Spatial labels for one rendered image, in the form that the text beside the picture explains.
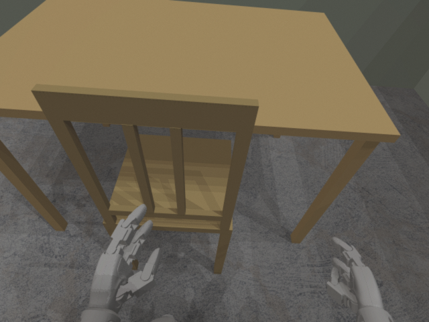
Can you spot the right robot hand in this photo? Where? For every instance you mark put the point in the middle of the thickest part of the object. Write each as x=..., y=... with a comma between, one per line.
x=359, y=288

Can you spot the chair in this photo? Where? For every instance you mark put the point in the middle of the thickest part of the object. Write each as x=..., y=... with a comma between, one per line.
x=187, y=184

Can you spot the left robot hand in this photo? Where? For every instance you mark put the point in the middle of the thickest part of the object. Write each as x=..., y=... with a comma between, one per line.
x=115, y=265

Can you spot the table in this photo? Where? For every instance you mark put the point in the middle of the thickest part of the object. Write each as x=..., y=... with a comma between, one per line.
x=293, y=62

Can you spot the left robot forearm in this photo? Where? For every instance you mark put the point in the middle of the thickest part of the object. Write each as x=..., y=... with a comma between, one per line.
x=99, y=315

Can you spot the right robot forearm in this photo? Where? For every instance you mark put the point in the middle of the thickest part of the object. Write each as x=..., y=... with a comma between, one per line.
x=373, y=314

